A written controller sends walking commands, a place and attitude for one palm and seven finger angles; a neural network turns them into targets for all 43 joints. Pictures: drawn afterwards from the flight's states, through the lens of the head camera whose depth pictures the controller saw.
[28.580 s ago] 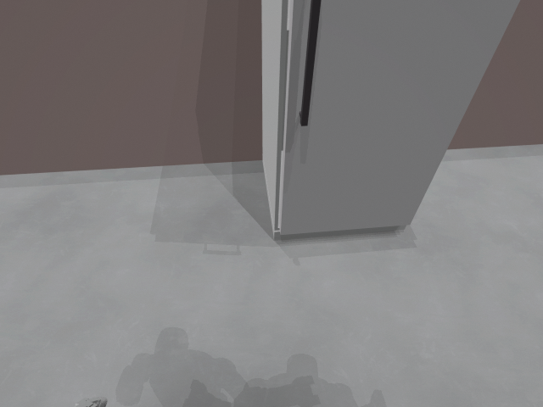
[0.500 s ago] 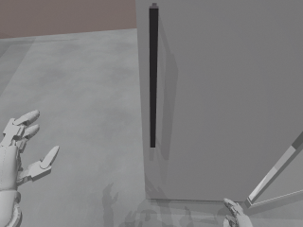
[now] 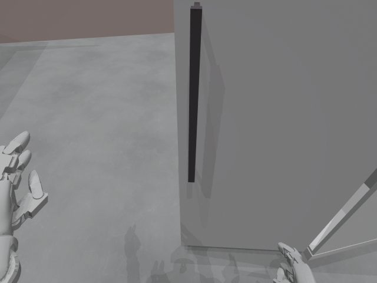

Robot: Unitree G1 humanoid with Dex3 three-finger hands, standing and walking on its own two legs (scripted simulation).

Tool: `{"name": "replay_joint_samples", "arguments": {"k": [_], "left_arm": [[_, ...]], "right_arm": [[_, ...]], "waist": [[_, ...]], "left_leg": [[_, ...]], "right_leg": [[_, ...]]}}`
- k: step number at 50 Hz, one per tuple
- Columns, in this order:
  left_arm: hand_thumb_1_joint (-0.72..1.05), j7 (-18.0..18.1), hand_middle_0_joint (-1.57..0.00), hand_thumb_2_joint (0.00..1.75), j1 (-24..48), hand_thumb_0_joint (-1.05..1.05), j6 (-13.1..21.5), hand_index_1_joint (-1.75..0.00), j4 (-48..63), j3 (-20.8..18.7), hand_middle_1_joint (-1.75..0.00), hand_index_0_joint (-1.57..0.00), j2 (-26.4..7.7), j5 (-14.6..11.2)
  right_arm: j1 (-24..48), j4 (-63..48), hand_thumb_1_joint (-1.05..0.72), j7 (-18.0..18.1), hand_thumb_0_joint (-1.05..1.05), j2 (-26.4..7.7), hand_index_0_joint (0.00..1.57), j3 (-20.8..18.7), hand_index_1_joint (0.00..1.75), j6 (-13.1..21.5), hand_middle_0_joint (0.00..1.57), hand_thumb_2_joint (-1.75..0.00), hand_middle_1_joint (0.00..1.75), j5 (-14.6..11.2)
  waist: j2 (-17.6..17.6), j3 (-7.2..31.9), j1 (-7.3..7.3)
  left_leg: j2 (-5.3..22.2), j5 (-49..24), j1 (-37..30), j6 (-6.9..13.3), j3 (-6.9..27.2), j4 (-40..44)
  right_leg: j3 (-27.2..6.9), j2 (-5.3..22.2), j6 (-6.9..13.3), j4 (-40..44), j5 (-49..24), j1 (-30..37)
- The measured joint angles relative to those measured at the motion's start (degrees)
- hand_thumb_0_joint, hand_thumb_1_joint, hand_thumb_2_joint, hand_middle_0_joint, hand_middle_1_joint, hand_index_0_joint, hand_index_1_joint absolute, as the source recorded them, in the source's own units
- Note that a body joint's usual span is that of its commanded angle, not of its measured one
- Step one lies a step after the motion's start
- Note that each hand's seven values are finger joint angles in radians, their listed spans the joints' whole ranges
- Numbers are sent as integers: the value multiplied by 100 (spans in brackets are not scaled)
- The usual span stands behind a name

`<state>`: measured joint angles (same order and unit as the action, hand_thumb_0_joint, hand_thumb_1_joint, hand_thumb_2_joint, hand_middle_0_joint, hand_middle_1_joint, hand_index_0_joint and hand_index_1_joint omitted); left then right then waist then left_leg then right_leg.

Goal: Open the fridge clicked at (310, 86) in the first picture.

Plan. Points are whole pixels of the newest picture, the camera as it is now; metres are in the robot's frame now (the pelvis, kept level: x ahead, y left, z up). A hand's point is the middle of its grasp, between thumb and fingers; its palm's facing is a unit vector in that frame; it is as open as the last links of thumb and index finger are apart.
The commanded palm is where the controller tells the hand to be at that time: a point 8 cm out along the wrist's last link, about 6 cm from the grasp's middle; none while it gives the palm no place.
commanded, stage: step back with the hand held close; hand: left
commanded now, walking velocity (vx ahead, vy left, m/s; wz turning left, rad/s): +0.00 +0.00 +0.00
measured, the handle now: (193, 113) +0.46 +0.06 +0.15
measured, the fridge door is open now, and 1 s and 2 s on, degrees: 74 74 74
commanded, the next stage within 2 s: stop stepping back and stand still in 1.42 s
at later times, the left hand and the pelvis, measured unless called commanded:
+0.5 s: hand (36, 209) +0.16 +0.28 +0.15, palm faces +0.37 -0.78 -0.51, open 7.4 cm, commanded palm +0.11 +0.31 +0.17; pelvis -0.03 +0.01 -0.01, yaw +0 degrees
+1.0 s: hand out of the picture +0.08 +0.31 +0.18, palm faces +0.53 -0.70 -0.47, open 7.4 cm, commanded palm +0.02 +0.33 +0.17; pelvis -0.10 +0.02 -0.01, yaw +4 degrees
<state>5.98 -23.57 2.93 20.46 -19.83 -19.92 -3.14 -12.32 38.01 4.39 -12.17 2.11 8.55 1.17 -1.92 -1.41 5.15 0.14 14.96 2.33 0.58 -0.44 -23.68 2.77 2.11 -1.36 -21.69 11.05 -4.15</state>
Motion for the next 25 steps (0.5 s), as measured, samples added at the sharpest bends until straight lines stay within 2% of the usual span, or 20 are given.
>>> {"name": "replay_joint_samples", "arguments": {"k": [6,11,18,25], "left_arm": [[89,-8,-21,90,61,1,10,-30,10,-5,-30,-21,35,10],[89,26,-21,90,110,1,364,-30,143,-209,-30,-21,-86,77],[89,-25,-21,90,-625,1,448,-30,659,-150,-30,-21,-269,92],[88,37,-22,90,-845,1,576,-30,871,-413,-30,-22,-561,63]], "right_arm": [[-17,-20,-90,-14,1,-42,21,-2,30,-57,21,-90,30,-22],[178,-200,-90,-23,1,-61,21,42,30,-301,21,-90,30,-18],[304,-564,-90,13,1,-89,21,-124,30,-556,21,-90,30,-29],[241,-653,-91,106,1,-49,21,-190,30,-661,21,-90,30,-78]], "waist": [[-63,12,-19],[-7,13,-213],[119,-81,-421],[259,-25,-378]], "left_leg": [[2,-5,58,1,15,-9],[30,-30,624,7,77,-203],[-73,-123,1076,69,-53,-292],[-134,-153,1318,126,-110,-513]], "right_leg": [[15,-2,-2,5,-2,-43],[76,-29,-4,26,-122,-490],[-63,79,-73,-225,-174,-1056],[-130,143,-119,-475,-204,-1321]]}}
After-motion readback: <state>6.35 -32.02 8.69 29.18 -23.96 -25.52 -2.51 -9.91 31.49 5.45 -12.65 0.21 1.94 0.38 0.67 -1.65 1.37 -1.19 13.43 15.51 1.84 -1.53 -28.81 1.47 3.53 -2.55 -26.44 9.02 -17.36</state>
